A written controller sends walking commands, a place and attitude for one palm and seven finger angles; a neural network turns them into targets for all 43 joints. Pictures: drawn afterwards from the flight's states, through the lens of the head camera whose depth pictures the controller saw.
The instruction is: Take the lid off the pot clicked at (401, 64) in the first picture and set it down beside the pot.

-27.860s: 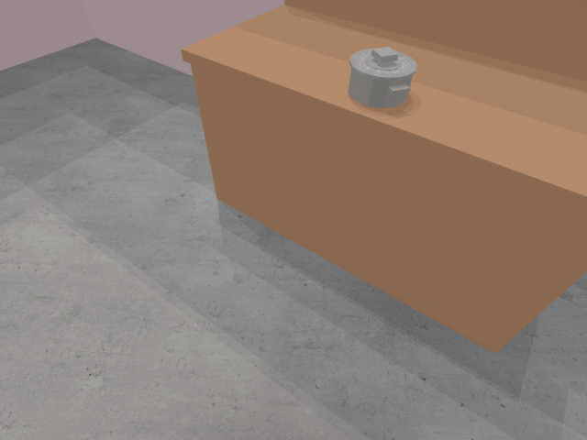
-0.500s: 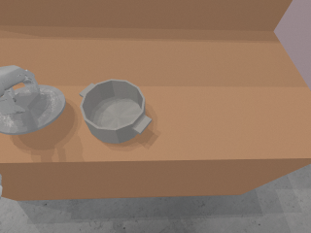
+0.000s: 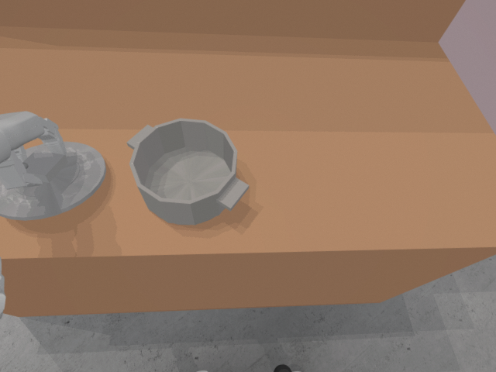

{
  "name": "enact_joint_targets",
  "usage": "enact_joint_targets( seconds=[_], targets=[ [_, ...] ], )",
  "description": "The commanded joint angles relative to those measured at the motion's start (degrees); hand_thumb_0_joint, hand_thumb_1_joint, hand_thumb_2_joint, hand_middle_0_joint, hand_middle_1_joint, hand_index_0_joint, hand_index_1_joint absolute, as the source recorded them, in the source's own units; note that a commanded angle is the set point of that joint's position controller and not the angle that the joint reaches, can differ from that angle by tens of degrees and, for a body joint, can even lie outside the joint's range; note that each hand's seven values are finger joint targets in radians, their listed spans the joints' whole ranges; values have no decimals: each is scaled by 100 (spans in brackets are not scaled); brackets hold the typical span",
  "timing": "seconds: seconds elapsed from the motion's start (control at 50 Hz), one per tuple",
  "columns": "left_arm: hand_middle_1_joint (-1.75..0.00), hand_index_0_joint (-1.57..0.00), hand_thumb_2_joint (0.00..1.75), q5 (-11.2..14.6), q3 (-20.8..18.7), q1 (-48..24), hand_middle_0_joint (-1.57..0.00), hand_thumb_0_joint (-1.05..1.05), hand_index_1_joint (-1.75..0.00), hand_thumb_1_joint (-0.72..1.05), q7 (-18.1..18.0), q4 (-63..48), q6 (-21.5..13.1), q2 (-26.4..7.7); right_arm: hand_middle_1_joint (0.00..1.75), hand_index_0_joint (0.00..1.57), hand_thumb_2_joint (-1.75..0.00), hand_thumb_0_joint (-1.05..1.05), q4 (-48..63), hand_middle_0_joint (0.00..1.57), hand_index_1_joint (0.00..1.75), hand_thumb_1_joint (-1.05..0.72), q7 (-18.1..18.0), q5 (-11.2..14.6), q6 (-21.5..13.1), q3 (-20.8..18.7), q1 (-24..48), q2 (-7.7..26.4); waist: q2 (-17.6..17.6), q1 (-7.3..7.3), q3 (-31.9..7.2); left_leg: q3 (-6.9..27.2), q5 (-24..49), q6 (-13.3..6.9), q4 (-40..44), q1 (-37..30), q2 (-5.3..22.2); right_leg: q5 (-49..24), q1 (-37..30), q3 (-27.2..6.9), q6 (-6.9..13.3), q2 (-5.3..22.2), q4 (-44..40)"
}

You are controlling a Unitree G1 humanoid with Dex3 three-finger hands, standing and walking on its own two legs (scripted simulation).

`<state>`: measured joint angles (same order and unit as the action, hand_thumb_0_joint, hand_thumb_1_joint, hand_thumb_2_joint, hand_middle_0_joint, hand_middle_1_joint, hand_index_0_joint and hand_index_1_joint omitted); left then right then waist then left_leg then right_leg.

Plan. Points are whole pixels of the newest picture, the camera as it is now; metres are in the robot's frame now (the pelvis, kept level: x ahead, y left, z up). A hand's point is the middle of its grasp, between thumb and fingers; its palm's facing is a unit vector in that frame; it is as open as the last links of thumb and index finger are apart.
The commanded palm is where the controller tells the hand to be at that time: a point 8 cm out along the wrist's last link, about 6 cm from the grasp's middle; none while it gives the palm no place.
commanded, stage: lower the lid onto the table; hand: left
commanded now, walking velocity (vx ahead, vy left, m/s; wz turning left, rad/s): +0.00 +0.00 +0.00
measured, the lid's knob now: (42, 165) +0.44 +0.34 +0.03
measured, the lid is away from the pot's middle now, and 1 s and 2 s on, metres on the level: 0.24 0.24 0.24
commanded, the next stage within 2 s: open the fingers wide in 0.46 s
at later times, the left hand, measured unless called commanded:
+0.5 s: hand (29, 168) +0.42 +0.34 +0.04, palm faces -0.52 -0.14 -0.84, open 8.8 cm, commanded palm +0.46 +0.35 +0.10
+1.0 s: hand (29, 174) +0.41 +0.34 +0.04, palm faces -0.47 -0.14 -0.87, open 8.7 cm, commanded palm +0.44 +0.35 +0.10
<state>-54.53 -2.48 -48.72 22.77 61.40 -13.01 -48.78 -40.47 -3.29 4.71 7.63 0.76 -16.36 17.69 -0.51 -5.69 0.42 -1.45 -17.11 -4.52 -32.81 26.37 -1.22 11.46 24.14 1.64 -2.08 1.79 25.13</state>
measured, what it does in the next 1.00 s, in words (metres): stands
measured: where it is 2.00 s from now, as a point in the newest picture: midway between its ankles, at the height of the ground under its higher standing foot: outside the picture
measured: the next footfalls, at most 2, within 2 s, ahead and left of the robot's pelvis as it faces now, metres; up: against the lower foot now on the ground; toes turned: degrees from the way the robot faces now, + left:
none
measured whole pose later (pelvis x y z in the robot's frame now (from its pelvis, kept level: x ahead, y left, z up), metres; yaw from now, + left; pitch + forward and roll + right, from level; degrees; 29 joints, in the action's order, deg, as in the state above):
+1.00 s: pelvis -0.01 +0.00 -0.01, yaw -1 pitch +13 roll -3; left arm -54.2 -5.0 -45.4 19.2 60.0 -15.8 -49.7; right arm -37.2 -3.7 4.7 10.4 1.1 -16.4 17.4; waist -0.6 -5.5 -1.9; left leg -1.6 -19.7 -4.2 -39.3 32.9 -0.2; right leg 13.9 30.9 1.2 -2.2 0.9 31.5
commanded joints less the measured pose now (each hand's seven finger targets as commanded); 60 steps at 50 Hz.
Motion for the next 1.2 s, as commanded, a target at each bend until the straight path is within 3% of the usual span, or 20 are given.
enact_joint_targets(
  seconds=[0.0,0.04,0.1,0.22,0.28,0.34,0.42,0.48,0.52,0.54,0.56,0.62,0.7,0.74,0.8,0.84,0.86,0.92,0.98,1.18],
  targets=[
    [-104,-82,112,141,-566,-2940,-93,0,-98,44,-305,-1548,-75,-2170,30,20,-90,0,311,20,30,-90,-117,-16,-90,-421,-595,1164,-1221,-27,-2788,528,3437,99,70,-2544,186,-1195,58,253,373,-459,8],
    [-104,-82,112,140,-757,-2786,-93,0,-98,44,-347,-1366,-122,-2340,30,20,-90,0,289,20,30,-90,-127,-36,-77,-419,-658,1183,-1094,-21,-2749,558,3492,107,29,-2455,171,-1188,96,261,368,-469,33],
    [-104,-82,112,171,-568,-2572,-93,0,-98,44,-321,-844,-50,-2141,30,20,-90,0,264,20,30,-90,-135,5,-85,-386,-681,1180,-724,-63,-2351,443,2875,25,56,-1943,138,-1112,93,242,361,-458,51],
    [-104,-82,112,39,-490,-2421,-93,0,-98,44,-366,-918,-142,-2027,30,20,-90,0,331,20,30,-90,-101,-5,-58,-405,-714,1163,-1062,-14,-2496,491,3513,134,-97,-2150,164,-1166,336,250,392,-481,177],
    [-104,-82,112,93,-385,-2420,-93,0,-98,44,-329,-725,-84,-1935,30,20,-90,0,314,20,30,-90,-109,-8,-5,-400,-782,1191,-736,-74,-2410,461,2970,79,-107,-1881,136,-996,398,247,364,-490,200],
    [-104,-82,112,91,-493,-2492,-93,0,-98,44,-337,-858,-120,-2095,30,20,-90,0,324,20,30,-90,-106,-20,25,-413,-820,1218,-848,-53,-2578,451,3040,73,-192,-1912,126,-1050,396,232,374,-492,270],
    [-104,-82,112,57,-342,-2392,-93,0,-98,44,-333,-736,-170,-1910,30,20,-90,0,370,20,30,-90,-126,1,24,-397,-798,1183,-851,-73,-2464,430,3074,83,-261,-1818,140,-1004,573,243,396,-512,347],
    [-104,-82,112,63,-536,-2346,-93,0,-98,44,-362,-722,-190,-2154,30,20,-90,0,360,20,30,-90,-150,-9,54,-388,-863,1196,-779,-68,-2581,421,2937,71,-328,-1699,112,-974,521,240,379,-522,404],
    [-104,-82,112,75,-389,-2390,-93,0,-98,44,-336,-698,-183,-2000,30,20,-90,0,385,20,30,-90,-149,21,46,-369,-811,1180,-884,-78,-2451,403,2910,72,-339,-1634,137,-944,628,236,393,-503,424],
    [-104,-82,112,153,-607,-1430,-93,0,-98,44,-331,-949,-248,-1888,30,20,-90,0,591,20,30,-90,-65,-12,64,-422,-782,1085,-997,143,-2692,470,3210,110,-352,-1815,83,-1000,393,283,409,-500,462],
    [-104,-81,109,142,-807,-1342,-91,0,-98,43,-391,-1460,-437,-1974,30,20,-90,0,586,20,30,-90,-65,-72,131,-449,-699,1097,-983,178,-2736,447,3438,170,-371,-1894,172,-1004,470,269,439,-530,444],
    [-104,-76,103,178,-525,-1560,-86,0,-99,41,-414,-1324,-463,-1627,30,20,-90,0,586,20,30,-90,-75,-67,232,-441,-584,1068,-779,25,-2394,429,3097,97,-338,-1687,194,-895,680,252,417,-515,386],
    [-104,-71,95,193,-937,-1728,-79,0,-99,38,-527,-1117,-248,-2303,30,20,-90,0,587,20,30,-90,-126,-18,241,-412,-680,1143,-524,57,-2408,329,2211,-20,-236,-1279,90,-773,341,224,414,-498,388],
    [-103,-68,92,121,-892,-1702,-76,0,-99,36,-545,-1160,-271,-2275,30,20,-90,0,587,20,30,-90,-138,-29,242,-401,-667,1122,-725,81,-2587,347,2505,22,-282,-1411,84,-881,364,215,425,-493,446],
    [-103,-64,88,74,-621,-1697,-72,0,-99,33,-535,-959,-223,-2000,30,20,-90,0,570,20,30,-90,-122,-7,207,-376,-639,1098,-722,25,-2252,332,2242,37,-276,-1333,122,-647,596,236,419,-507,423],
    [-102,-62,85,24,-951,-1944,-68,0,-98,31,-572,-1480,-283,-2424,30,20,-90,0,598,20,30,-90,-119,-26,239,-397,-636,1116,-1026,130,-2746,388,2720,55,-321,-1667,114,-882,368,208,438,-488,448],
    [-102,-60,84,12,-773,-1798,-67,0,-98,30,-580,-1288,-270,-2187,30,20,-90,0,630,20,30,-90,-122,-15,220,-382,-626,1063,-1040,83,-2711,385,2875,78,-350,-1699,108,-903,455,220,434,-508,471],
    [-101,-57,80,118,-803,-1517,-62,0,-98,27,-530,-908,-270,-2130,30,20,-90,0,667,20,30,-90,-133,6,187,-359,-574,1077,-553,79,-2316,333,2575,20,-337,-1278,104,-918,429,219,412,-495,459],
    [-100,-53,76,129,-671,-1933,-58,0,-97,24,-486,-1266,-204,-2114,30,20,-90,0,650,20,30,-90,-149,-1,216,-377,-576,1107,-822,42,-2467,330,2317,9,-265,-1381,89,-802,412,214,417,-484,418],
    [-97,-40,62,173,-809,-1642,-42,0,-96,14,-443,-1274,-293,-2149,30,20,-90,0,641,20,30,-90,-136,-19,244,-394,-616,1100,-810,69,-2570,372,2897,48,-406,-1540,113,-957,468,242,404,-510,464]
  ],
)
